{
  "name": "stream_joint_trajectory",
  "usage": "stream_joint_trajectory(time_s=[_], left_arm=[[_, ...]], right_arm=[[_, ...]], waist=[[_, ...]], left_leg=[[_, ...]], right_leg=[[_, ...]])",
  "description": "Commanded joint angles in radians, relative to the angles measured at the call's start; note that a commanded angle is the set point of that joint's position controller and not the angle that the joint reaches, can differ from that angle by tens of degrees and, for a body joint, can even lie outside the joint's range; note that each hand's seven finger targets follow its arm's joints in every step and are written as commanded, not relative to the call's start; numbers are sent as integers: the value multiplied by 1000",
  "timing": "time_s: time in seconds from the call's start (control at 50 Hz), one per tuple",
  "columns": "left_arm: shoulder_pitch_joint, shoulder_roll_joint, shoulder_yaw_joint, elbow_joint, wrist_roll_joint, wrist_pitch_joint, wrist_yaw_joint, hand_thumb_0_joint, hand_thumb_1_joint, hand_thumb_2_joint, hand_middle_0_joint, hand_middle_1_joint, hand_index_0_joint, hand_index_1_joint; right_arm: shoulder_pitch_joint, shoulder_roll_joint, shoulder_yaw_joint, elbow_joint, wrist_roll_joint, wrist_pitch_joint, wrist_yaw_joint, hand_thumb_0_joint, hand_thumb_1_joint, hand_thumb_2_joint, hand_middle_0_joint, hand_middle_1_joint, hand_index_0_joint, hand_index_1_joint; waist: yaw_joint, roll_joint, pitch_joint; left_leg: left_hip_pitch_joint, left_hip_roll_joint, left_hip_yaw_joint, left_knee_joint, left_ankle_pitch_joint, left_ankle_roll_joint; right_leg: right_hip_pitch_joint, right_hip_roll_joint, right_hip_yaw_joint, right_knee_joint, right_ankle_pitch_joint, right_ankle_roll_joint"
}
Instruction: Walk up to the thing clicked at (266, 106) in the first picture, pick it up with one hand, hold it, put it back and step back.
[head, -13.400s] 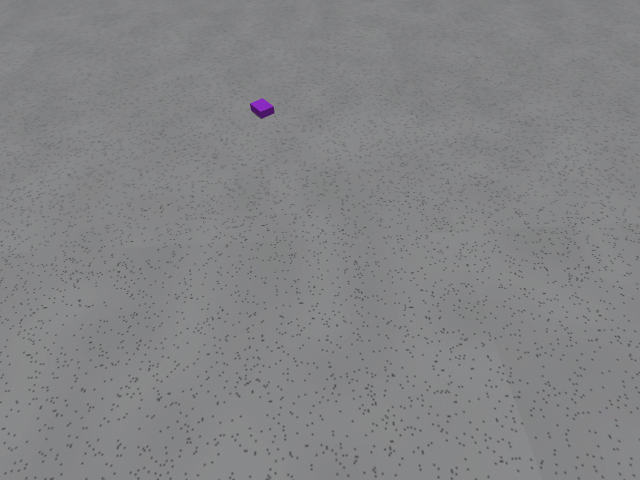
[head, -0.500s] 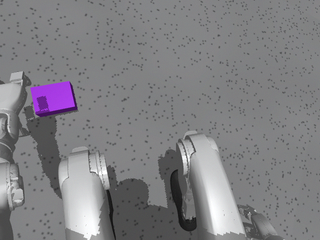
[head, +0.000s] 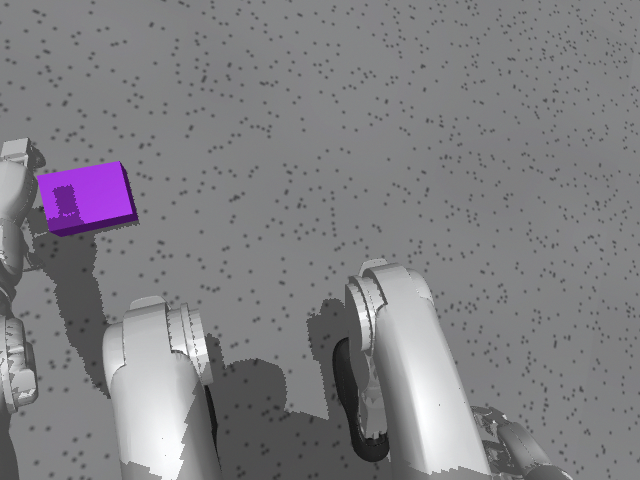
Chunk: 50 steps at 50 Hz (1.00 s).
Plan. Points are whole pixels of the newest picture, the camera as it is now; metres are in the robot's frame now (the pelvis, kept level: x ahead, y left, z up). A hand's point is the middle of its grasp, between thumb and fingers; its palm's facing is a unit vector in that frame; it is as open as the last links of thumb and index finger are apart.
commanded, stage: rise first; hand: left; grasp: from above
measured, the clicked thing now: (90, 199) +0.49 +0.29 -0.30
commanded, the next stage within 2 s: approach in 1.34 s
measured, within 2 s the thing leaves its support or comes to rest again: neither
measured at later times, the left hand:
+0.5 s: hand (21, 208) +0.45 +0.33 -0.18, palm faces -0.44 -0.11 -0.89, open 13.6 cm
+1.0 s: hand (14, 197) +0.46 +0.33 -0.18, palm faces -0.44 -0.10 -0.89, open 13.5 cm
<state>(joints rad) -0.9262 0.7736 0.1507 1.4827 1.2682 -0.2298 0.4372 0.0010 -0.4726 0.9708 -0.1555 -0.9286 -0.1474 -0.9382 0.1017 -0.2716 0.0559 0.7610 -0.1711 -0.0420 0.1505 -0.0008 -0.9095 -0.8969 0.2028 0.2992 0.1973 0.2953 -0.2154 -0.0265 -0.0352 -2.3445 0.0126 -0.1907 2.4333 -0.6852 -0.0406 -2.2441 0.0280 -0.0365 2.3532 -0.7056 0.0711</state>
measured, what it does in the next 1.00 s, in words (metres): stands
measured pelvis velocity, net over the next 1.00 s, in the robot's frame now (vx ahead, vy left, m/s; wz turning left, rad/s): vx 0.00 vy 0.00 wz -0.02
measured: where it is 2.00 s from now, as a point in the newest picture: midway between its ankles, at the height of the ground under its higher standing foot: (285, 439)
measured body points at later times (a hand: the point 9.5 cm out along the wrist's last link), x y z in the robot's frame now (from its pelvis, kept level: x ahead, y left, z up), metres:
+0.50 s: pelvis +0.00 +0.00 +0.00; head +0.25 +0.09 +0.36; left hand +0.47 +0.33 -0.13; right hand +0.05 -0.27 -0.10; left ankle +0.07 +0.14 -0.29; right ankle +0.10 -0.14 -0.29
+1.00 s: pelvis +0.00 +0.00 +0.00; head +0.25 +0.09 +0.36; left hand +0.48 +0.34 -0.12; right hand +0.05 -0.27 -0.10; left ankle +0.07 +0.14 -0.29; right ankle +0.10 -0.14 -0.29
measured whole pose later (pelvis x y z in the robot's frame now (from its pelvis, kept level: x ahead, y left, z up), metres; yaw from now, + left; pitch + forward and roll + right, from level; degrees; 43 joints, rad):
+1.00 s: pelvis +0.00 +0.00 +0.00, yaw -1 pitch +33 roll -10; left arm -1.00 0.86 0.13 1.50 1.26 -0.20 0.38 0.00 -0.42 0.93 -0.21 -0.88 -0.20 -0.89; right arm 0.14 -0.28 0.12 0.72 -0.18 -0.04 0.16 0.00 -0.91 -0.90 0.20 0.30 0.20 0.30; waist -0.27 -0.02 -0.01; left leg -2.36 0.01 -0.21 2.45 -0.68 -0.03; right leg -2.24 0.03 -0.05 2.35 -0.70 0.08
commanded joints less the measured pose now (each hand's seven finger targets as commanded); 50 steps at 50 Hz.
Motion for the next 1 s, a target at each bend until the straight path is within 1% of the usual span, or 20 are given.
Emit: stream_joint_trajectory(time_s=[0.0,0.02,0.06,0.12,0.2,0.24,0.28,0.34,0.4,0.44,0.48,0.52,0.62,0.7,0.74,0.84,0.88,0.92,0.96,0.98], left_arm=[[-297,265,23,-130,-11,4,46,0,-471,955,-165,-897,-150,-912],[-296,260,6,-123,-6,6,43,0,-483,963,-169,-894,-150,-914],[-309,269,12,-128,-7,7,43,0,-474,959,-171,-890,-153,-908],[-310,275,17,-114,-11,15,41,0,-466,951,-183,-876,-164,-896],[-318,296,24,-118,-11,16,37,0,-455,939,-187,-874,-169,-892],[-322,290,10,-112,-7,14,32,0,-451,935,-188,-878,-172,-894],[-331,311,23,-114,-10,11,33,0,-453,937,-181,-884,-167,-899],[-321,282,2,-82,-8,15,30,0,-449,935,-179,-898,-168,-909],[-348,333,34,-132,-12,10,32,0,-439,931,-205,-853,-186,-873],[-339,306,8,-100,-7,14,27,0,-436,926,-197,-871,-182,-886],[-348,305,6,-92,-7,13,25,0,-443,931,-199,-865,-181,-883],[-361,334,19,-112,-9,10,25,0,-449,936,-195,-868,-177,-887],[-379,336,13,-113,-6,10,24,0,-452,935,-187,-883,-172,-898],[-376,335,1,-90,-3,17,16,0,-458,941,-182,-899,-168,-913],[-374,344,10,-97,-7,22,16,0,-452,935,-184,-895,-171,-908],[-357,336,-1,-76,-8,31,-2,0,-433,920,-206,-872,-191,-887],[-361,347,4,-111,-14,28,-9,0,-447,933,-199,-876,-183,-893],[-379,349,3,-138,-18,25,-15,0,-432,918,-197,-884,-186,-895],[-359,318,-16,-125,-18,26,-24,0,-428,913,-207,-879,-196,-890],[-376,331,-11,-141,-22,22,-26,0,-428,912,-211,-871,-198,-885]], right_arm=[[208,-256,-74,-3,-2,-11,-18,0,-897,-900,200,300,200,300],[206,-252,-71,-4,0,-13,-17,0,-901,-901,200,300,200,300],[211,-256,-69,-2,3,-13,-16,0,-899,-900,200,300,200,300],[221,-262,-65,-6,-1,-18,-13,0,-900,-901,200,300,200,300],[216,-266,-60,-14,-1,-17,-11,0,-899,-901,200,300,200,300],[216,-264,-54,-14,-2,-14,-9,0,-898,-900,200,300,200,300],[217,-268,-53,-14,-1,-13,-11,0,-897,-900,200,300,200,300],[223,-269,-48,-13,-8,-16,-9,0,-898,-899,200,300,200,300],[230,-276,-43,-13,-8,-15,-9,0,-897,-900,200,300,200,300],[221,-274,-43,-18,-7,-16,-7,0,-897,-900,200,300,200,300],[233,-276,-37,-17,-9,-14,-6,0,-897,-900,200,300,200,300],[232,-277,-37,-14,-8,-16,-7,0,-898,-899,200,300,200,300],[235,-277,-30,-23,-12,-11,-4,0,-898,-900,200,300,200,300],[233,-276,-23,-26,-11,-10,-6,0,-899,-900,200,300,200,300],[233,-279,-27,-31,-7,-11,-8,0,-898,-899,200,300,200,300],[241,-278,-20,-35,-8,-8,-7,0,-898,-900,200,300,200,300],[233,-278,-24,-37,-3,-6,-10,0,-898,-900,200,300,200,300],[238,-279,-22,-41,-5,-4,-10,0,-896,-899,200,300,200,300],[242,-273,-24,-39,-2,-4,-6,0,-899,-900,200,300,200,300],[243,-273,-24,-37,1,-4,-7,0,-900,-900,200,300,200,300]], waist=[[-13,311,-658],[-14,323,-642],[-17,310,-667],[-28,303,-642],[-26,340,-651],[-34,330,-646],[-32,335,-658],[-49,327,-613],[-31,354,-667],[-45,355,-644],[-60,347,-627],[-45,349,-656],[-59,352,-652],[-60,355,-632],[-49,361,-639],[-64,352,-626],[-47,370,-647],[-55,366,-666],[-62,348,-648],[-62,349,-658]], left_leg=[[541,-4,139,-237,157,61],[537,-4,140,-235,158,60],[539,-4,135,-229,174,60],[531,-3,138,-222,174,62],[538,-4,132,-232,171,58],[523,-5,133,-226,165,60],[528,-4,131,-221,173,59],[522,-4,131,-217,166,60],[546,-5,130,-221,189,58],[542,-2,125,-223,179,56],[532,-5,124,-217,183,57],[538,-3,126,-209,196,59],[515,-5,126,-215,180,61],[516,-4,123,-224,166,59],[534,-4,125,-225,173,58],[526,-6,121,-225,189,59],[541,-6,124,-231,184,57],[532,-6,127,-223,193,60],[535,-4,123,-221,200,60],[530,-3,123,-217,200,61]], right_leg=[[282,17,-135,-226,217,-97],[273,19,-135,-224,221,-101],[287,21,-136,-220,238,-99],[287,19,-136,-223,241,-97],[277,18,-142,-211,235,-99],[283,21,-141,-216,235,-99],[283,21,-142,-211,240,-98],[272,21,-143,-216,240,-96],[298,20,-145,-211,254,-96],[273,20,-149,-205,247,-99],[280,20,-149,-208,254,-96],[289,22,-145,-210,268,-96],[300,25,-147,-218,257,-95],[286,27,-151,-216,242,-98],[284,24,-149,-214,245,-100],[298,23,-151,-215,263,-97],[301,23,-148,-223,254,-98],[323,23,-146,-226,268,-94],[315,24,-147,-225,276,-94],[318,26,-145,-230,277,-93]])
